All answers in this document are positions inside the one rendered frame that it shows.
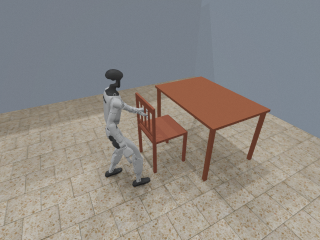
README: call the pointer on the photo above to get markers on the robot left hand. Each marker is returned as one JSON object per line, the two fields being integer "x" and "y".
{"x": 141, "y": 112}

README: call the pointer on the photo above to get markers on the robot left shin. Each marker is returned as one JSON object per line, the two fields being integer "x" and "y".
{"x": 114, "y": 161}

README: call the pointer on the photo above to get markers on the chair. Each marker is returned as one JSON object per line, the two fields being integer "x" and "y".
{"x": 158, "y": 130}

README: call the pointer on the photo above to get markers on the robot right hand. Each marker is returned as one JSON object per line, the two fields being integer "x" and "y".
{"x": 127, "y": 152}

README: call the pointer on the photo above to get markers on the table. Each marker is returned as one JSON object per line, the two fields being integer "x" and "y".
{"x": 215, "y": 106}

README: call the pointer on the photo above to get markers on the right robot upper arm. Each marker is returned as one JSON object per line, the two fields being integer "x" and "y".
{"x": 115, "y": 106}

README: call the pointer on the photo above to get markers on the humanoid robot torso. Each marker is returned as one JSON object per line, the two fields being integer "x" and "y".
{"x": 106, "y": 108}

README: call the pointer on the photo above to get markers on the robot right forearm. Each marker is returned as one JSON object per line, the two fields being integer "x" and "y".
{"x": 116, "y": 135}

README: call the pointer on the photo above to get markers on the robot left forearm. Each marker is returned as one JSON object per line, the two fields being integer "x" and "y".
{"x": 130, "y": 109}

